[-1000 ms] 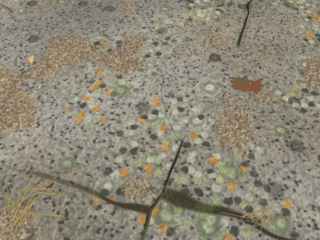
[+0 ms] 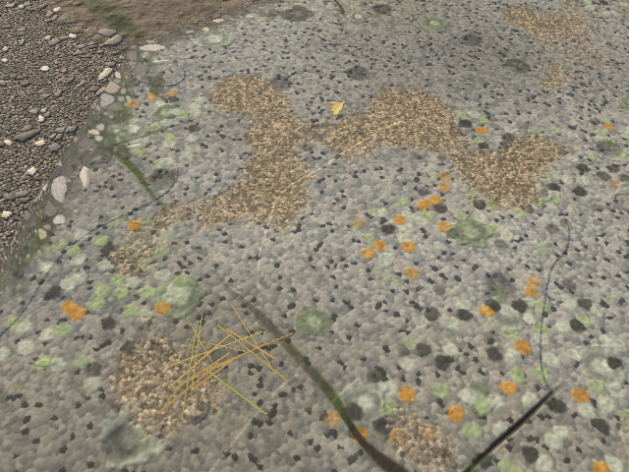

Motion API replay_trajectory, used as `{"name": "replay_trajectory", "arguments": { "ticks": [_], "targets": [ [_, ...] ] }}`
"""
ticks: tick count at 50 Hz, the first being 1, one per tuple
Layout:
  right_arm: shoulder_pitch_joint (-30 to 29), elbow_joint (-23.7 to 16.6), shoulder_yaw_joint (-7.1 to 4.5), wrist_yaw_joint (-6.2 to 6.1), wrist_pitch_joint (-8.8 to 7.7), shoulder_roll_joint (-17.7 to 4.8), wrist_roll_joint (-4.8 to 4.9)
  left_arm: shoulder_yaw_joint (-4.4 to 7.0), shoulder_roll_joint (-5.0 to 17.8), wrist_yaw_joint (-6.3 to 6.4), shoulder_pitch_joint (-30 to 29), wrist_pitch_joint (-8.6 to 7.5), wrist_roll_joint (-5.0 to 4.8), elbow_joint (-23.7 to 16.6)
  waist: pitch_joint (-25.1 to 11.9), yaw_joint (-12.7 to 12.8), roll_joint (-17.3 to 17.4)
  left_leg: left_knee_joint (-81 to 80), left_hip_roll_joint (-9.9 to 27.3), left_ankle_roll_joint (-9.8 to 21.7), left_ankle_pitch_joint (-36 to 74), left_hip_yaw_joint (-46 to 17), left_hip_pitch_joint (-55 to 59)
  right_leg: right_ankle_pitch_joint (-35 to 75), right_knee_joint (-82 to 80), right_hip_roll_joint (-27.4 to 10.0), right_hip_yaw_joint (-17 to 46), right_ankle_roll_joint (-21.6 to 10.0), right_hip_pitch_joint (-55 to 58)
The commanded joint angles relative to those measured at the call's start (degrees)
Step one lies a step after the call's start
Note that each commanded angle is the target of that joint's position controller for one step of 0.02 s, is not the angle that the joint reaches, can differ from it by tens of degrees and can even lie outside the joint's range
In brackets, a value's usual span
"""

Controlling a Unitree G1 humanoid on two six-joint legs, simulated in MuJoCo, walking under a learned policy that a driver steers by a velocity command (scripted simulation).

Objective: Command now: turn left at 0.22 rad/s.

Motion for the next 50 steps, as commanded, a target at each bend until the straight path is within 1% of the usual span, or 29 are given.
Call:
{"name": "replay_trajectory", "arguments": {
  "ticks": [1,2,3,4,5,6,7,8,9,10,11,12,16,20,24,30,44,45,46,47,48,49,50],
  "targets": [
    [0.3,-2.8,-2.41,0.35,-0.39,-8.9,-0.03,0.66,4.4,-0.56,-2.4,-1.15,-0.34,-4.5,-4.8,-1.9,10.1,-6.5,14.9,10.7,11.6,-14.5,5.7,-1.7,-6.8,-0.2,-0.3,-0.6,3.0],
    [-0.2,-2.6,-2.15,0.49,-0.38,-8.5,0.16,0.58,4.2,-0.75,-1.9,-1.34,-0.39,-4.4,-4.6,-1.5,9.8,-5.8,14.6,10.4,12.1,-15.0,5.6,-0.7,-10.3,-0.1,-0.5,-1.0,4.8],
    [-1.1,-2.4,-1.79,0.56,-0.37,-7.7,0.5,0.41,3.6,-0.99,-0.5,-1.61,-0.32,-3.9,-4.6,-0.2,9.1,-4.7,13.7,9.5,12.6,-14.7,4.9,3.2,-16.5,0.2,-1.0,-1.6,8.1],
    [-1.1,-1.9,-1.4,0.58,-0.44,-6.8,0.83,0.15,3.0,-1.27,1.0,-1.97,0.12,-3.4,-4.6,1.1,8.0,-3.9,12.3,7.6,11.9,-14.0,3.4,11.3,-24.8,0.2,-1.2,-2.5,13.1],
    [0.8,-1.4,-0.95,0.56,-0.87,-5.4,0.4,0.2,4.4,-1.28,1.9,-2.25,1.04,-3.5,-5.9,0.6,5.8,-2.9,10.4,4.6,7.9,-13.0,1.2,18.2,-26.4,-2.8,1.9,-3.7,18.7],
    [3.3,-1.4,-0.67,0.78,-1.48,-4.4,-0.86,0.98,8.7,-0.98,2.6,-2.28,1.77,-4.0,-7.5,-2.0,-2.3,2.5,5.6,1.4,0.1,-8.6,-2.1,30.4,-24.4,-9.9,7.7,-6.6,22.8],
    [4.2,-1.5,-0.63,0.91,-1.81,-3.4,-0.79,0.65,7.7,-1.17,-0.3,-2.2,1.51,-2.9,-6.8,-4.6,-10.4,1.8,2.2,-1.3,-6.2,-2.5,0.0,24.0,-24.9,-11.8,10.1,-11.2,16.1],
    [2.1,-1.0,-0.86,0.78,-1.78,-5.1,-1.25,-0.36,3.8,-1.46,-3.1,-2.42,1.3,-4.3,-5.3,-3.1,-8.6,1.2,3.1,-2.7,-4.2,-2.3,3.0,16.1,-26.4,-10.0,9.5,-11.1,12.7],
    [-0.1,-1.1,-1.26,0.7,-1.54,-5.7,-1.01,-0.53,3.2,-1.48,-3.4,-2.62,1.38,-4.3,-4.2,-2.0,-7.6,1.3,2.8,-2.7,-1.9,-2.2,3.0,11.4,-26.1,-7.7,7.6,-9.1,12.2],
    [-0.9,-1.0,-1.33,0.57,-1.05,-5.5,-0.81,-0.51,4.0,-1.5,-3.0,-2.92,1.32,-4.4,-3.2,-1.3,-6.4,1.2,2.9,-2.3,0.1,-2.7,2.7,9.8,-25.6,-6.1,6.0,-7.6,11.8],
    [-0.9,-1.3,-1.39,0.54,-0.7,-5.4,-0.81,-0.44,4.4,-1.46,-2.3,-3.28,1.16,-4.3,-2.4,-0.9,-5.5,0.8,3.2,-1.9,1.6,-3.3,2.6,8.5,-25.3,-5.6,5.5,-7.0,11.5],
    [-0.6,-1.2,-1.34,0.61,-0.64,-4.9,-0.65,-0.6,4.3,-1.29,-1.3,-3.49,1.14,-3.9,-2.2,-0.8,-4.5,0.4,3.5,-1.5,2.4,-3.7,2.8,8.2,-24.7,-5.1,4.8,-6.6,11.3],
    [0.5,-0.3,-1.35,0.66,-1.15,-3.7,-0.4,-1.07,3.4,-0.82,0.0,-3.19,0.94,-4.0,-1.9,0.0,-0.8,-0.1,3.7,-1.4,3.8,-4.2,2.1,8.4,-22.9,-3.8,3.5,-6.5,12.3],
    [1.5,0.3,-1.5,0.44,-1.41,-3.3,-0.36,-1.38,2.8,-0.88,-0.1,-2.98,0.87,-4.1,-2.1,0.1,1.5,-0.3,4.0,-1.9,4.8,-4.6,2.4,8.7,-22.1,-3.1,3.0,-6.6,12.7],
    [2.4,0.6,-1.66,0.05,-1.45,-3.2,-0.32,-1.65,2.2,-1.19,-0.2,-3.07,0.81,-3.8,-2.2,0.0,2.0,-0.1,4.2,-2.1,5.9,-4.8,3.5,9.1,-21.9,-2.5,2.6,-6.5,12.4],
    [3.2,0.8,-1.79,-0.53,-1.3,-2.9,-0.27,-1.87,1.6,-1.45,0.1,-3.29,0.71,-2.7,-2.0,-0.2,1.4,0.1,4.4,-2.4,7.1,-4.7,4.8,9.3,-22.2,-2.1,2.3,-6.4,11.8],
    [4.3,2.7,-1.9,-1.44,-0.98,-1.9,-0.14,-2.1,1.4,-1.33,1.3,-3.62,0.53,1.5,-1.0,-0.2,1.0,-0.1,4.3,-3.3,8.3,-4.1,6.5,8.8,-23.8,-1.9,2.6,-6.7,11.1],
    [5.2,3.4,-1.75,-1.5,-0.89,-1.3,-0.18,-2.2,1.1,-1.28,2.3,-3.53,0.61,2.3,-2.2,-0.1,0.5,0.0,3.5,-3.3,4.0,-3.2,7.1,3.5,-24.7,-1.6,2.5,-6.9,11.5],
    [5.4,3.8,-1.76,-1.59,-0.82,-1.1,-0.01,-2.0,1.8,-1.14,2.6,-3.31,0.36,2.8,-1.3,0.1,-0.6,1.2,2.0,-3.1,-3.3,-1.5,5.7,-4.8,-25.9,-1.4,3.1,-7.7,11.0],
    [5.5,3.8,-1.94,-1.66,-1.0,-1.4,0.3,-1.35,3.8,-0.89,3.4,-3.04,-0.11,3.1,0.5,0.7,-2.9,4.4,0.1,-2.8,-11.9,1.0,1.8,-14.6,-27.9,-2.7,5.9,-9.7,10.9],
    [4.3,3.1,-1.93,-1.62,-1.58,-1.3,0.59,-0.9,5.4,-0.61,5.3,-2.95,-0.46,3.6,2.8,1.6,-5.7,8.7,-0.6,-2.8,-15.5,3.0,-3.9,-23.4,-31.6,-7.0,12.4,-12.7,11.6],
    [2.5,2.1,-1.89,-1.43,-2.56,-1.4,1.3,-0.46,7.0,-0.39,6.4,-3.05,-0.64,3.7,5.6,2.2,-8.0,13.1,0.3,-2.6,-14.9,4.9,-9.3,-28.9,-36.0,-13.0,20.3,-16.2,12.5],
    [0.0,1.2,-1.79,-1.13,-3.73,-1.6,1.96,-0.09,8.0,-0.1,7.0,-3.31,-0.67,3.8,8.4,3.1,-8.4,16.7,2.9,-2.1,-13.9,3.7,-12.8,-28.6,-38.4,-17.2,26.2,-18.8,11.7]
  ]
}}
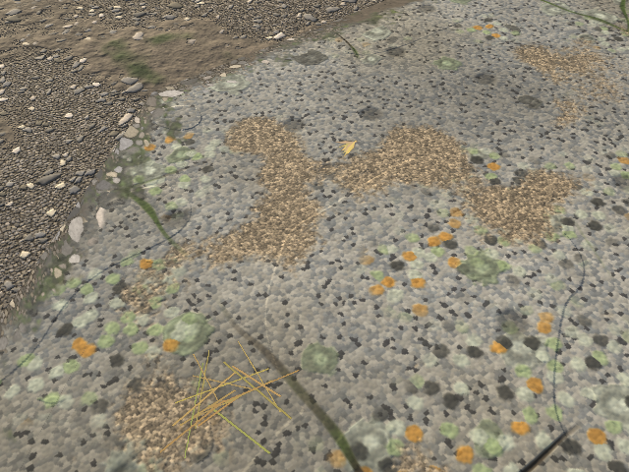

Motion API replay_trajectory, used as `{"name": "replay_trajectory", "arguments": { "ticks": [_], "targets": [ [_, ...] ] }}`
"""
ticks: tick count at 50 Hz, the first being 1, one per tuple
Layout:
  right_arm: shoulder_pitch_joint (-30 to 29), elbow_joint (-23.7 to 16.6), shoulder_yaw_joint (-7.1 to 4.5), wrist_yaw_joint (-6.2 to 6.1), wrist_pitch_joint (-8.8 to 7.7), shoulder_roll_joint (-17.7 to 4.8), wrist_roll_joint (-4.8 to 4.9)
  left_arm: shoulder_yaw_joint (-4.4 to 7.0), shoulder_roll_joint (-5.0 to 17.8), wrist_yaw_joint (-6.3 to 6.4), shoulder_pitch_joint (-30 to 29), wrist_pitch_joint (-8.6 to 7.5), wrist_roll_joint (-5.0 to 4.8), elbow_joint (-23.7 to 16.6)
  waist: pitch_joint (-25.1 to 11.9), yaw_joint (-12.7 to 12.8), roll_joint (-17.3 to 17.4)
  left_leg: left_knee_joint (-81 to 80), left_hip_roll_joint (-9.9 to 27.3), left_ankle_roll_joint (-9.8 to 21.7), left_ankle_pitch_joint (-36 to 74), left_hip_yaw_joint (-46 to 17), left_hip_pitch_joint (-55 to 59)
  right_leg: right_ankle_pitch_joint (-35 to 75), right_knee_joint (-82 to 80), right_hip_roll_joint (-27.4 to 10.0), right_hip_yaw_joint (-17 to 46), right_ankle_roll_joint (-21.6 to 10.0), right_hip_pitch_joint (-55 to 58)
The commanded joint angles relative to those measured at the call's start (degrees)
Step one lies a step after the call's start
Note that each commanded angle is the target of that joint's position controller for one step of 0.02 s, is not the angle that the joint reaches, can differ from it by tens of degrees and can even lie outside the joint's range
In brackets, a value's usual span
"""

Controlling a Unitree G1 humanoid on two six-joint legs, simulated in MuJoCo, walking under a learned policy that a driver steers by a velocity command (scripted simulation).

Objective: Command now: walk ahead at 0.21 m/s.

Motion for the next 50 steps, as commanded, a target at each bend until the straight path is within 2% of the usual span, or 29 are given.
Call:
{"name": "replay_trajectory", "arguments": {
  "ticks": [1,4,7,8,9,10,11,12,13,15,16,19,23,26,29,31,33,34,35,36,37,38,39,40,42,44,46,48,50],
  "targets": [
    [-7.5,-6.5,-1.3,0.53,-3.54,-5.5,1.37,3.33,12.4,0.99,3.2,-1.09,-0.24,-1.9,9.9,3.4,-8.9,10.6,2.7,1.4,-5.3,2.0,-17.7,-25.4,-23.5,-21.4,30.7,-13.3,-0.7],
    [-7.1,-6.0,-1.16,1.93,-5.09,-5.5,1.28,3.33,11.8,0.59,1.9,-1.65,-0.98,-2.3,6.5,2.9,-7.0,6.3,4.9,2.7,-5.7,2.6,-17.4,-12.6,-22.6,-18.9,23.7,-11.2,4.7],
    [-0.9,-2.3,-1.32,2.8,-5.66,-4.4,0.83,3.37,12.1,-0.11,-1.0,-0.89,-1.87,-2.5,2.4,-1.1,-5.9,-7.0,0.1,1.9,10.4,9.0,4.4,-2.5,-18.1,-12.0,11.5,-8.2,-4.5],
    [3.4,-0.4,-1.9,2.74,-5.41,-5.2,0.84,3.06,11.1,-0.27,-0.3,-0.79,-1.57,-2.2,0.7,-2.7,-4.9,-8.2,-1.7,1.4,11.9,10.0,11.3,-1.9,-14.7,-10.5,9.8,-7.2,-7.4],
    [8.1,0.6,-2.56,2.4,-5.18,-6.4,1.16,2.35,9.2,-0.47,-0.6,-1.14,-1.12,-2.2,-1.0,-5.1,-3.5,-9.3,-0.4,2.1,10.6,7.7,18.0,0.0,-8.6,-8.8,7.6,-5.3,-11.0],
    [14.9,1.1,-3.6,1.71,-5.21,-10.6,0.92,0.85,4.6,-0.91,-2.7,-1.73,-0.04,-3.5,-2.9,-8.0,7.2,-17.0,11.0,6.0,3.2,-8.9,24.5,-0.9,10.9,-3.5,1.5,-1.1,-18.5],
    [18.0,0.5,-4.55,2.26,-5.54,-17.0,0.17,0.71,3.7,-0.75,-2.3,-3.15,-0.7,-6.2,-4.0,-6.9,18.0,-25.9,23.1,15.6,-7.0,-35.5,28.3,-12.4,26.5,2.0,1.5,0.6,-31.5],
    [14.6,0.2,-3.54,2.55,-6.07,-13.6,-0.11,1.9,8.4,-0.76,-2.6,-3.91,-2.28,-6.1,-0.4,-5.4,11.2,-27.7,25.0,18.3,-16.2,-38.6,24.2,-12.4,35.3,-2.1,5.7,-0.4,-36.9],
    [10.6,-0.7,-2.49,2.7,-6.41,-10.5,0.08,2.32,10.0,-1.18,-3.2,-4.33,-2.96,-6.0,3.9,-3.8,7.8,-27.7,22.5,16.4,-16.5,-32.0,22.0,-6.1,36.9,-5.0,6.1,-1.8,-39.7],
    [5.7,-1.6,-1.52,3.06,-6.32,-8.9,-0.18,2.52,9.4,-1.49,-3.1,-4.59,-1.21,-4.7,4.9,-1.9,4.0,-28.7,17.2,12.7,-2.5,-20.2,18.3,3.3,33.0,-7.8,5.1,-1.8,-37.4],
    [5.2,-1.5,-1.1,3.06,-6.14,-8.1,-0.33,2.63,9.1,-1.88,-3.2,-4.4,-0.77,-4.4,4.6,-1.4,4.3,-29.4,15.2,11.4,4.6,-15.5,16.8,6.3,30.9,-8.6,4.5,-1.2,-35.0],
    [8.2,-0.1,-1.0,2.66,-5.9,-8.2,-0.16,2.03,6.6,-2.46,-4.8,-3.67,-0.38,-4.7,3.8,-1.8,4.0,-30.1,12.9,11.5,19.5,-7.4,16.2,12.5,25.4,-8.2,1.7,1.2,-34.4],
    [10.0,1.4,-1.07,1.74,-5.3,-9.7,0.03,0.92,4.4,-2.69,-13.6,-3.88,-0.27,-8.1,5.2,-3.7,4.2,-31.3,10.8,10.9,23.2,-1.2,12.3,22.3,8.7,-5.9,-0.4,3.2,-29.3],
    [12.0,3.0,-1.26,1.49,-5.27,-10.7,0.48,0.69,4.7,-3.3,-18.2,-4.14,-0.73,-10.0,6.6,-4.6,4.5,-31.9,12.4,10.8,21.8,-0.5,12.3,25.8,1.8,-4.4,-0.8,2.7,-25.4],
    [11.5,4.1,-1.56,1.41,-4.83,-11.1,0.99,1.05,6.4,-4.06,-19.4,-4.54,-0.91,-11.3,6.8,-3.1,4.7,-29.0,15.2,9.8,26.8,-0.5,18.4,22.8,-2.0,-4.2,0.4,0.2,-25.5],
    [10.5,4.3,-1.94,1.28,-4.19,-12.3,0.68,1.82,8.2,-4.17,-16.2,-4.66,-0.75,-10.7,3.5,-0.8,5.9,-23.4,15.6,8.5,41.0,0.1,22.0,18.6,-2.6,-2.2,-0.9,-1.7,-20.0],
    [9.3,4.0,-1.71,1.1,-3.13,-12.4,0.07,4.01,12.2,-3.31,-1.6,-4.28,-0.77,-6.8,-6.5,6.6,6.6,-5.0,12.1,6.1,56.7,3.1,19.0,17.3,-2.7,0.7,-3.5,-4.7,0.1],
    [10.5,2.6,-0.7,0.91,-3.09,-10.4,-0.89,5.01,16.2,-2.52,9.0,-3.96,-0.05,-4.8,-15.3,9.5,0.5,13.3,9.1,4.3,39.6,4.4,5.2,17.2,0.0,-10.1,8.9,-8.5,19.6],
    [19.5,2.7,1.76,1.82,-4.27,-1.1,-0.24,5.57,19.2,-2.99,12.5,-3.87,0.36,-3.3,-24.2,4.0,-16.8,33.7,-2.7,0.6,-6.8,1.6,-16.9,-0.8,-8.4,-23.4,39.6,-18.1,37.1],
    [15.4,3.5,0.58,2.0,-5.58,-7.5,1.38,4.2,13.5,-2.98,11.1,-4.01,-0.42,-3.3,-21.6,6.5,-12.3,40.3,-0.9,1.6,-10.0,-5.1,-23.2,-8.4,-15.4,-22.2,45.5,-16.2,34.9],
    [8.3,1.3,-0.37,2.2,-6.3,-10.7,2.76,3.55,11.4,-2.64,6.4,-3.99,-0.48,-3.8,-11.5,5.9,-9.2,41.0,2.2,2.2,-5.4,-3.1,-27.4,-5.4,-16.2,-20.6,35.5,-13.5,26.6],
    [4.4,0.3,-0.21,1.9,-6.79,-10.8,2.26,3.23,10.6,-2.47,2.0,-4.0,-0.17,-4.7,-6.8,4.1,-2.9,38.1,5.4,2.5,0.3,-1.5,-25.2,1.5,-17.2,-18.8,28.4,-12.0,17.2],
    [2.5,0.1,-0.52,1.62,-6.78,-10.5,1.1,3.0,9.6,-2.57,-0.8,-4.15,0.53,-5.0,-3.7,2.2,-1.2,34.7,7.4,2.4,3.8,-0.8,-22.7,7.9,-18.6,-16.7,23.5,-11.4,9.5],
    [3.8,0.4,-0.68,1.61,-6.2,-10.0,0.75,2.56,8.2,-2.64,-2.2,-4.46,1.35,-5.0,-3.3,0.0,-2.5,32.9,9.0,2.5,5.9,-1.4,-19.0,11.3,-20.3,-14.9,19.9,-11.0,5.1],
    [5.8,1.0,-0.28,1.56,-4.88,-7.8,0.66,2.6,8.0,-2.81,-2.3,-5.11,0.88,-4.3,-2.6,-1.6,-4.0,30.2,9.9,1.8,7.0,-0.8,-16.4,13.9,-23.3,-13.7,15.9,-12.2,0.7],
    [3.1,0.1,-0.15,1.39,-4.13,-7.5,0.11,2.83,9.1,-2.59,-1.4,-5.52,0.44,-3.2,0.1,-1.8,-3.4,25.8,10.6,0.5,9.6,0.0,-18.7,15.8,-25.5,-13.4,12.5,-12.7,-2.0],
    [-1.2,-1.3,-0.03,1.22,-4.2,-7.5,-0.6,2.93,10.3,-2.0,-0.4,-5.26,0.68,-2.4,2.1,-1.2,-2.4,18.7,10.3,-0.9,14.7,1.0,-20.7,29.7,-24.9,-12.6,8.6,-12.4,-2.0],
    [-4.1,-1.8,0.58,1.6,-4.79,-6.0,-0.8,2.83,10.6,-1.47,0.2,-4.59,0.66,-1.9,1.5,-0.5,-2.3,8.4,8.4,-1.1,21.6,3.0,-16.6,40.4,-22.7,-9.5,2.6,-10.0,-2.5],
    [-8.3,-2.4,0.98,2.19,-5.23,-5.1,-0.61,2.76,11.4,-1.14,3.2,-4.01,0.41,-0.8,0.3,1.8,-2.4,1.2,6.0,-1.0,28.6,4.7,-13.1,41.2,-21.4,-8.7,0.9,-8.6,-0.9]
  ]
}}
Over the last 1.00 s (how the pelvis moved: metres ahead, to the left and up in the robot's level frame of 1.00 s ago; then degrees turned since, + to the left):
0.02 -0.05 -0.01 2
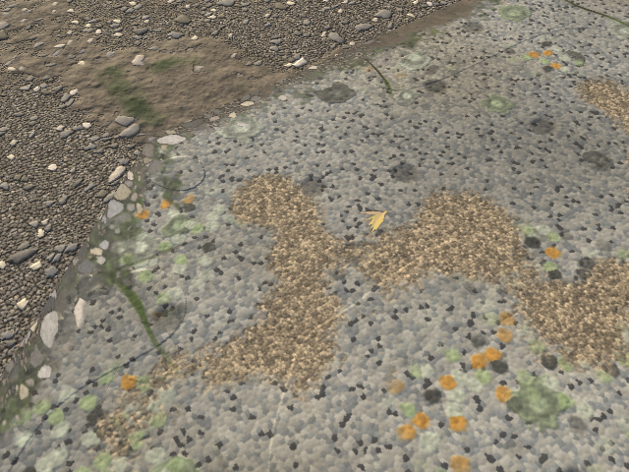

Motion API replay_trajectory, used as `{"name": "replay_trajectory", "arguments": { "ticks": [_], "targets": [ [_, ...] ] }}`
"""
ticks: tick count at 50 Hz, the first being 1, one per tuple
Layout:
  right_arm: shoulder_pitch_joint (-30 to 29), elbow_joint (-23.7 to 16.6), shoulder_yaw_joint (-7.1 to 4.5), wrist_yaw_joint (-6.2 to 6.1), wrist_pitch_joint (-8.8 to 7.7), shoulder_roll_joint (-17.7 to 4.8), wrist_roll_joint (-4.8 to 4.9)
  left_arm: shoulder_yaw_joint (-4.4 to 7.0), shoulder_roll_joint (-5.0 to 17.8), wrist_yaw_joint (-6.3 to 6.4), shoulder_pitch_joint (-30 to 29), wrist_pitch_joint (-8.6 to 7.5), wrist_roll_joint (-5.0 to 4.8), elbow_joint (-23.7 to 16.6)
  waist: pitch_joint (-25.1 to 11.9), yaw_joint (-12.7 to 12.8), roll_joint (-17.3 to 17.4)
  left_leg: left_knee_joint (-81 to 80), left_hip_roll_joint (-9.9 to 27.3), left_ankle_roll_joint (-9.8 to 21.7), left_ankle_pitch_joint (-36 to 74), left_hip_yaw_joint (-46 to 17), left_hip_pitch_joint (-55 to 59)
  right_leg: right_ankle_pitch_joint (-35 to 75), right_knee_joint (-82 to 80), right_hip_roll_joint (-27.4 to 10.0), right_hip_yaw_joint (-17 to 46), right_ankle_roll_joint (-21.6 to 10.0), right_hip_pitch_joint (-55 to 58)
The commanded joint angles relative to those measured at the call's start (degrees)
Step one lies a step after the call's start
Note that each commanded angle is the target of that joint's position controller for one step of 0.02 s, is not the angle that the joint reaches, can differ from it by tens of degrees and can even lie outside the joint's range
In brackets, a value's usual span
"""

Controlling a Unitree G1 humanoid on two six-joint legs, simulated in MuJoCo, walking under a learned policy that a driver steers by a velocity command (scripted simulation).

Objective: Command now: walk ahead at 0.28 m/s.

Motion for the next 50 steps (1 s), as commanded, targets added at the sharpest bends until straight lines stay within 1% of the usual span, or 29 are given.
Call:
{"name": "replay_trajectory", "arguments": {
  "ticks": [1,4,6,7,8,9,10,11,12,13,14,15,18,20,23,25,27,28,29,30,31,32,33,34,36,39,43,47,50],
  "targets": [
    [-1.5,-2.8,0.15,0.73,-0.78,-1.1,0.12,1.61,9.5,0.75,-1.1,-0.14,-0.4,-2.8,-1.5,-0.8,-5.1,-9.1,-3.6,-0.3,10.1,3.0,10.7,29.6,-2.4,-12.9,3.5,-6.9,-5.1],
    [-3.9,-3.8,-0.25,1.49,-0.97,-2.9,0.06,1.5,9.7,1.11,-0.6,1.19,-0.71,-1.7,-2.2,-0.7,-6.3,-14.2,-4.7,1.3,7.3,1.6,10.8,28.5,2.1,-15.3,5.6,-6.0,1.2],
    [-1.8,-3.5,-0.97,1.7,-1.27,-4.8,-0.62,1.6,9.9,1.39,-1.7,1.99,-1.04,-1.3,-3.4,-2.7,-6.6,-18.1,-5.5,3.0,5.0,1.2,14.7,27.7,7.5,-15.7,7.8,-4.5,3.3],
    [2.2,-2.0,-1.56,1.43,-1.54,-5.9,-1.19,1.34,9.1,1.48,-2.2,2.29,-1.15,-1.4,-5.1,-4.8,-5.7,-22.1,-6.2,4.1,9.8,2.0,20.9,28.1,12.6,-13.5,7.7,-3.1,2.8],
    [6.0,-1.4,-2.41,0.87,-1.81,-9.7,-1.98,0.69,7.5,1.46,-0.6,2.06,-0.21,-2.0,-10.0,-5.5,-1.8,-20.1,-0.7,6.3,32.6,-1.9,31.8,21.0,20.9,-9.7,6.5,-0.6,-1.5],
    [8.5,-1.5,-2.82,0.38,-1.05,-12.1,-2.72,-0.78,2.8,1.08,6.9,1.52,0.44,-1.4,-17.8,-3.4,8.6,-15.2,12.3,14.7,49.9,-13.4,51.4,-7.3,36.1,-4.2,5.1,3.0,-17.1],
    [9.9,-2.1,-2.11,0.23,0.3,-8.3,-1.56,-0.86,4.1,1.08,7.6,1.91,-0.91,-1.1,-24.3,-5.7,11.7,-16.3,18.1,19.6,45.7,-20.6,54.4,-32.9,47.9,-1.6,6.4,5.0,-23.1],
    [9.1,-2.5,-1.88,0.27,1.27,-7.7,-0.6,0.97,9.9,1.21,3.6,2.79,-2.1,-2.0,-21.4,-6.9,6.4,-20.1,16.2,18.1,30.9,-19.3,48.5,-32.5,54.0,-3.3,8.1,5.4,-26.0],
    [5.3,-3.0,-1.6,-0.1,1.89,-6.9,-0.23,1.55,9.9,1.83,0.0,4.04,-2.55,-3.2,-15.5,-5.6,3.3,-23.0,13.9,15.8,17.9,-16.0,42.5,-28.8,56.0,-5.2,6.9,5.9,-28.8],
    [1.3,-3.2,-1.22,-0.32,2.15,-5.9,-0.13,1.71,8.9,2.48,-0.9,5.58,-2.21,-3.5,-10.5,-4.2,2.8,-26.5,12.1,14.6,6.6,-12.6,34.6,-25.1,54.6,-6.9,6.5,6.9,-28.6],
    [-1.9,-3.3,-1.17,-0.52,2.26,-5.5,-0.57,2.04,8.4,3.18,-0.6,7.13,-1.75,-3.7,-7.8,-2.7,4.5,-29.7,10.4,13.5,-2.8,-9.7,27.5,-21.4,53.0,-8.3,6.3,7.7,-25.4],
    [-4.1,-3.0,-1.37,-0.54,2.39,-5.9,-1.14,1.98,7.2,3.61,0.6,8.18,-1.47,-3.8,-5.8,-1.5,6.4,-31.9,8.5,13.1,-5.9,-6.2,21.7,-19.0,51.9,-7.8,4.4,8.4,-22.0],
    [-5.7,-2.2,-1.65,-1.15,2.28,-5.7,-1.37,2.27,5.9,3.9,1.2,8.93,-0.9,-5.2,-6.1,-0.9,6.5,-32.6,8.3,14.0,-4.0,-0.3,19.0,-15.1,47.1,-8.2,2.5,8.3,-18.6],
    [-6.0,-1.5,-1.99,-1.69,2.46,-6.4,-0.95,2.03,5.2,3.41,-1.3,8.77,-0.68,-6.8,-7.1,-1.9,5.4,-32.2,9.3,14.2,-3.1,1.3,20.7,-12.7,41.3,-9.3,2.3,7.5,-17.3],
    [-5.5,-0.4,-2.55,-2.06,3.35,-8.1,-0.48,2.32,6.1,2.42,-3.2,8.62,-0.7,-8.6,-8.1,-2.7,5.0,-31.5,11.3,14.2,-4.3,1.9,23.4,-11.5,35.3,-9.3,0.9,6.0,-14.9],
    [-5.9,0.1,-2.83,-1.92,3.97,-8.8,0.32,2.79,6.6,1.76,-2.6,8.71,-0.73,-9.1,-7.6,-1.9,4.9,-30.1,11.8,12.7,-6.5,2.7,24.5,-10.5,29.8,-8.7,-0.4,4.3,-12.3],
    [-6.0,1.0,-2.84,-1.78,4.65,-8.0,1.33,3.52,7.0,1.35,1.0,8.74,-0.46,-8.0,-7.0,0.0,3.1,-24.7,9.4,8.7,-11.0,5.9,22.4,-5.1,19.5,-6.3,-2.1,1.4,-6.1],
    [-3.4,2.3,-2.56,-1.49,5.05,-5.9,1.47,4.23,8.9,1.59,2.5,8.72,-0.02,-7.9,-4.4,0.0,-2.9,-16.0,5.7,4.2,-16.0,9.6,18.2,-0.3,11.3,-8.1,3.6,-1.3,-3.6],
    [-1.6,1.4,-1.84,-1.0,5.24,-2.5,-0.5,5.6,15.6,2.77,2.0,8.72,-0.02,-9.8,-2.0,-2.9,-20.5,2.8,-3.4,-2.6,-31.0,15.7,4.1,13.4,5.5,-22.7,25.5,-8.1,0.5],
    [-8.9,-1.5,-2.45,-1.3,4.73,-4.2,-0.78,5.63,17.7,2.48,2.2,7.4,1.35,-11.1,-2.4,0.2,-18.6,13.1,-8.1,-2.7,-36.3,5.0,-1.4,4.4,1.2,-26.6,34.3,-15.9,-4.6],
    [-11.1,-2.3,-2.96,-1.19,4.36,-5.5,0.21,5.46,16.0,2.2,1.1,5.69,1.44,-11.1,-2.3,0.0,-13.5,16.0,-6.6,-1.0,-30.4,0.6,-3.9,-12.4,-1.6,-23.8,33.0,-14.2,-3.9],
    [-9.9,-1.5,-3.62,-1.09,4.0,-6.8,0.98,5.04,14.1,2.23,-1.2,4.46,0.2,-11.3,-0.9,-1.5,-11.6,15.1,-5.2,0.4,-23.3,-0.6,-6.0,-24.3,-3.1,-21.9,31.0,-10.7,-3.1],
    [-8.7,-0.1,-4.19,-1.28,3.6,-7.6,0.65,4.4,12.1,2.41,-2.9,3.93,-0.76,-11.5,-0.7,-2.2,-10.4,14.1,-4.5,0.6,-18.9,-0.8,-6.7,-27.3,-3.8,-21.0,30.1,-8.4,-1.9],
    [-8.3,0.3,-4.41,-1.26,3.09,-7.7,0.18,3.85,10.8,2.77,-3.1,3.65,-1.24,-11.4,-0.4,-2.5,-11.1,12.8,-4.4,0.4,-15.2,-0.9,-6.3,-26.2,-4.4,-19.8,28.6,-7.4,-1.3],
    [-8.8,0.6,-4.33,-0.53,1.61,-6.4,0.33,3.36,9.5,3.3,-0.5,3.18,-0.89,-11.0,-1.6,-2.3,-10.2,9.2,-5.2,0.1,-9.4,-0.8,-5.3,-20.8,-4.8,-18.0,26.2,-6.7,1.8],
    [-10.4,0.8,-3.96,0.22,-0.03,-4.8,0.31,3.65,10.2,3.7,2.3,2.38,-0.87,-10.5,-2.1,-1.3,-9.6,0.6,-6.1,-1.0,-4.2,-0.9,-3.5,-12.8,-4.4,-16.7,23.4,-6.8,4.6],
    [-11.9,0.7,-3.22,1.09,-0.93,-4.0,0.89,4.19,11.6,3.58,2.7,2.44,-1.32,-10.5,-0.6,-0.4,-11.6,-9.8,-7.2,-2.8,-2.9,-0.3,2.6,-10.9,-3.9,-15.4,21.9,-7.4,1.1],
    [-13.7,0.0,-2.3,2.13,-2.08,-4.1,1.26,4.14,11.5,2.98,4.4,2.53,-1.43,-9.6,0.5,1.7,-11.0,-15.5,-6.8,-2.3,-3.8,0.9,7.9,-10.4,-2.2,-16.3,22.5,-7.9,-0.7],
    [-12.2,0.1,-2.3,2.62,-3.06,-6.0,1.6,3.95,11.3,2.41,4.3,2.68,-1.29,-9.3,0.7,1.0,-11.5,-18.4,-6.7,0.0,-6.1,1.6,12.4,-8.6,-0.2,-17.3,24.6,-7.7,-0.3]
  ]
}}
Over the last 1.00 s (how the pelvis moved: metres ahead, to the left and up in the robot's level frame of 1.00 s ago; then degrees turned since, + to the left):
0.45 0.00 0.02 -1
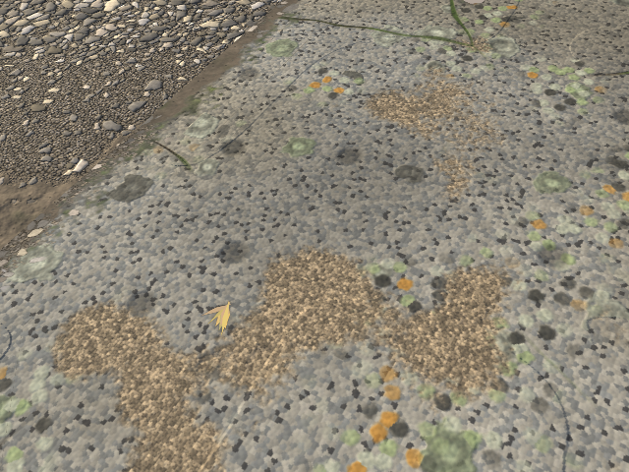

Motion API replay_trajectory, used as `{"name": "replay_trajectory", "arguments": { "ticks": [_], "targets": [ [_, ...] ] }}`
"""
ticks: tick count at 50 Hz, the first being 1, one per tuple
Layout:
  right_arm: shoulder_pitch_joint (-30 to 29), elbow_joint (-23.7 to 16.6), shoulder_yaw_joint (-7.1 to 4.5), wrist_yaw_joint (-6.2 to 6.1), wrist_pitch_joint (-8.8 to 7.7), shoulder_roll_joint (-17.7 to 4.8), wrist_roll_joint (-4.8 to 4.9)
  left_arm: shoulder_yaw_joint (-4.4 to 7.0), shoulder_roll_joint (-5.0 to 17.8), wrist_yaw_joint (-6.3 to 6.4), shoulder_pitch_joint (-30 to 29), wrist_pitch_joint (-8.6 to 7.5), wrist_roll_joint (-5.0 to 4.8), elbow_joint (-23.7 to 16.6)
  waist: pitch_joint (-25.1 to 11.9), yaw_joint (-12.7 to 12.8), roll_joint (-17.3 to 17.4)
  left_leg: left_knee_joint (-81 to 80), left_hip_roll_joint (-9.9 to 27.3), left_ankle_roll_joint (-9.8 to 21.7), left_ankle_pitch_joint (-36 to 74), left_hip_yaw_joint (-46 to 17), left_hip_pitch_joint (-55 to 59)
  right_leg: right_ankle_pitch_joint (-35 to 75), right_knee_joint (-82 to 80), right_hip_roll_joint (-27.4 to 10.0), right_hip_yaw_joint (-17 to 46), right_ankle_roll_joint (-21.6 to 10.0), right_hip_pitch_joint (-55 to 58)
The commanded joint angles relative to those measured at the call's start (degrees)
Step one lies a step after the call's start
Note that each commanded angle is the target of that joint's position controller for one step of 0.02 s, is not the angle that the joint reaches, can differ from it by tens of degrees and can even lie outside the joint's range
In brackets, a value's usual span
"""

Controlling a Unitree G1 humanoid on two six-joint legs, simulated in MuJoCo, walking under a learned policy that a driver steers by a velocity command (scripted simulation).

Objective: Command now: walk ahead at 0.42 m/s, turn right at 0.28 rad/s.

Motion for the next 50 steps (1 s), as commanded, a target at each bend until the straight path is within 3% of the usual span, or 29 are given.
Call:
{"name": "replay_trajectory", "arguments": {
  "ticks": [1,3,4,5,6,7,9,10,11,14,17,21,24,25,26,27,28,29,30,31,34,37,39,40,41,42,44,47,50],
  "targets": [
    [-5.2,-4.7,-0.57,0.48,-2.18,-5.4,0.25,2.32,9.6,-0.3,1.3,-0.26,-0.04,-2.1,3.2,-0.5,-10.6,-3.9,0.1,2.3,-1.3,1.4,1.7,0.2,-4.2,-14.3,12.9,-8.9,-0.6],
    [3.2,-2.1,-1.4,0.05,-2.49,-7.1,-0.31,1.41,7.2,-0.32,0.4,-0.13,0.31,-2.4,-0.3,-4.7,-9.7,-6.0,0.5,4.8,-1.0,1.1,14.3,7.1,3.1,-10.9,10.7,-6.8,-3.9],
    [11.9,-0.5,-2.16,-0.3,-2.65,-9.8,-0.94,0.34,4.2,-0.38,-1.0,-0.35,0.95,-3.4,-6.0,-8.6,-3.8,-6.3,8.0,8.1,-3.7,-7.1,26.1,7.4,17.6,-6.8,5.6,-4.4,-10.1],
    [18.7,1.5,-4.05,-0.23,-1.97,-16.7,-1.31,-0.39,1.8,-0.26,1.2,-1.49,0.06,-5.9,-9.9,-8.1,14.6,-11.4,18.9,16.5,-13.7,-29.2,40.6,-6.2,35.6,1.4,-2.5,-0.1,-28.9],
    [19.2,2.0,-2.92,0.4,-2.05,-11.8,-0.22,0.57,6.5,0.08,0.1,-2.26,-0.73,-5.7,-6.7,-9.2,12.2,-15.4,21.5,18.4,-23.3,-38.1,40.6,-16.4,45.8,0.7,0.3,0.6,-38.7],
    [16.6,1.4,-1.74,0.4,-1.97,-8.2,-0.08,1.17,8.6,-0.18,-2.1,-2.68,-1.44,-5.4,-0.8,-8.4,7.9,-15.4,20.0,16.6,-23.6,-32.2,36.8,-12.2,49.6,-2.1,1.8,-0.2,-42.4],
    [12.1,0.1,-0.57,0.21,-1.28,-4.9,-0.74,0.91,7.2,-0.72,-5.4,-2.93,-0.28,-5.6,3.0,-6.6,3.9,-17.2,15.4,14.7,-14.8,-22.1,29.7,-3.8,47.1,-6.4,-2.3,0.0,-41.7],
    [11.1,-0.2,-0.05,0.05,-1.16,-4.0,-1.19,1.01,6.7,-0.98,-6.4,-2.95,0.21,-6.0,3.4,-5.8,4.2,-18.2,14.0,14.0,-9.5,-18.6,26.5,-1.1,44.7,-8.0,-2.9,0.2,-39.3],
    [10.9,-0.1,0.11,-0.04,-1.04,-3.9,-1.29,0.82,5.7,-1.25,-6.6,-2.88,0.34,-6.1,3.4,-5.4,5.0,-19.2,12.6,13.8,-5.3,-15.9,24.4,0.5,43.0,-8.5,-4.0,0.7,-37.3],
    [10.8,0.6,-0.04,-0.76,-0.71,-5.9,-0.93,-0.01,2.9,-1.28,-9.0,-2.6,1.19,-7.6,3.7,-4.6,4.1,-17.8,10.9,14.1,25.8,-7.0,20.8,2.9,34.5,-7.5,-7.7,3.4,-34.2],
    [12.1,1.4,0.0,-1.58,0.2,-7.1,-0.67,-1.08,0.4,-1.78,-13.5,-2.83,1.03,-8.8,1.7,-5.9,4.5,-16.6,7.4,11.8,33.5,-0.3,17.3,13.9,20.3,-4.6,-10.8,3.6,-25.0],
    [14.5,2.9,0.14,-2.06,1.21,-7.8,-0.03,-0.36,2.5,-2.74,-16.3,-2.79,0.97,-9.6,0.3,-5.9,4.7,-13.2,9.7,10.5,30.1,-1.7,21.2,20.2,11.7,-2.8,-8.8,1.6,-19.6],
    [12.3,2.6,0.17,-2.27,1.85,-7.8,0.04,1.3,6.1,-2.6,-7.7,-3.03,1.99,-6.6,-3.8,-0.5,2.8,-1.6,7.9,7.8,32.6,-1.5,22.0,24.4,6.0,-1.3,-9.3,-1.9,-7.2],
    [14.2,2.1,0.83,-2.17,1.75,-6.1,-0.99,2.06,9.4,-2.07,-4.0,-3.03,2.59,-6.0,-8.4,0.4,-1.9,8.1,4.4,5.3,23.1,0.5,17.3,44.4,7.7,-6.9,-5.0,-4.3,3.3],
    [22.5,2.7,2.62,-1.66,1.45,-1.0,-2.09,1.67,10.9,-1.53,-1.8,-2.32,4.08,-6.3,-17.1,-2.3,-13.3,27.3,-1.2,1.6,-7.9,1.6,2.7,63.8,11.4,-22.2,11.1,-14.5,20.8],
    [25.4,4.7,2.86,-1.07,1.76,-1.7,-1.34,0.33,6.0,-1.91,-0.9,-1.62,3.03,-5.8,-23.9,-2.1,-15.2,35.0,-2.2,0.3,-33.7,-3.4,1.0,64.0,9.6,-26.1,18.4,-19.0,21.5],
    [22.5,4.3,1.65,-0.85,2.53,-6.2,-0.2,-0.11,4.9,-2.36,-4.5,-0.99,1.65,-6.0,-18.5,-2.1,-10.3,38.2,0.3,-0.1,-33.8,-4.5,-1.5,50.8,7.2,-23.1,15.2,-16.9,15.1],
    [17.9,3.3,1.45,-1.29,3.44,-6.1,0.23,-0.27,4.4,-2.42,-8.9,-0.67,1.17,-6.4,-11.7,-2.8,-7.0,37.5,1.8,-0.4,-31.4,-2.8,-4.1,38.9,4.4,-20.5,11.9,-14.2,8.3],
    [15.3,2.9,1.37,-1.93,4.56,-5.4,-0.13,-0.64,3.8,-2.48,-12.6,-0.58,1.34,-6.4,-6.7,-3.8,-4.9,34.0,3.2,-0.9,-28.9,-2.2,-3.7,30.6,1.5,-18.5,9.1,-12.4,0.5],
    [15.2,2.9,1.22,-2.61,5.76,-5.0,-0.57,-0.61,4.0,-2.41,-15.6,-0.49,1.85,-6.5,-4.4,-5.4,-5.9,29.5,4.3,-1.3,-25.9,-2.0,0.5,24.1,-1.2,-16.5,6.2,-10.7,-6.7],
    [17.5,4.1,1.83,-3.62,7.06,-2.3,-1.47,-0.16,4.6,-2.09,-18.2,-0.21,2.95,-5.4,-4.0,-7.0,-9.6,18.9,2.9,-2.0,-19.4,0.9,10.5,15.7,-4.1,-12.9,0.9,-10.0,-15.6],
    [16.2,4.4,1.76,-3.48,7.01,-2.1,-1.81,-0.37,4.2,-1.46,-18.6,0.21,2.18,-3.9,-4.6,-6.9,-8.8,8.8,2.3,-0.4,-7.8,2.0,16.4,1.2,-4.4,-12.1,-0.1,-8.6,-17.4],
    [15.2,4.2,1.7,-3.13,6.85,-2.3,-2.88,-0.97,2.7,-1.24,-17.4,0.59,1.83,-2.3,-2.5,-7.2,-7.6,2.7,1.8,1.4,-4.0,2.5,20.1,-12.3,-4.1,-9.8,-1.0,-4.7,-20.6],
    [13.9,3.2,1.7,-3.18,6.69,-3.3,-3.32,-1.35,1.7,-1.25,-15.7,0.69,2.04,-1.2,0.4,-6.6,-5.6,-1.9,4.2,2.9,-4.1,-0.7,18.9,-16.1,-2.8,-8.0,-1.7,-1.8,-21.5],
    [11.8,2.4,0.99,-3.57,6.58,-7.2,-2.63,-1.04,2.3,-1.23,-13.6,0.82,2.21,-0.9,3.5,-3.8,-0.2,-5.1,6.9,4.7,-12.4,-3.4,12.5,-14.7,-0.4,-4.8,-4.4,0.7,-19.4],
    [10.0,3.1,1.03,-3.52,6.19,-6.4,-2.17,-1.07,1.9,-0.87,-13.8,0.98,2.14,-0.7,4.6,-3.0,5.1,-8.2,6.1,5.5,-24.1,-4.0,3.7,-7.8,2.4,-2.9,-7.1,2.1,-12.0],
    [7.5,3.3,2.01,-3.35,4.88,-3.0,-2.59,-0.87,2.1,-0.3,-13.8,1.09,2.0,0.2,4.6,-2.3,7.3,-10.9,5.4,3.6,-24.2,-3.8,0.0,0.4,6.1,-3.0,-7.7,1.8,-5.4],
    [9.0,4.3,2.16,-3.06,3.45,-3.1,-1.81,-0.61,2.7,-0.21,-12.4,1.08,2.07,2.3,2.7,-3.2,3.3,-7.7,4.3,2.4,-13.5,-2.2,5.6,6.4,6.2,-3.8,-6.9,0.5,-5.5],
    [10.6,5.4,2.16,-3.18,3.4,-3.4,-1.47,-0.62,2.4,-0.43,-12.6,0.82,1.6,3.9,0.6,-4.2,0.6,-5.3,3.7,2.9,-5.0,-1.2,9.8,13.1,6.8,-4.1,-7.0,0.6,-5.2]
  ]
}}
Over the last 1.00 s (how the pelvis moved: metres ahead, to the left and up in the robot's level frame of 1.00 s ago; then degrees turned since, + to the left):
0.22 -0.02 0.00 -25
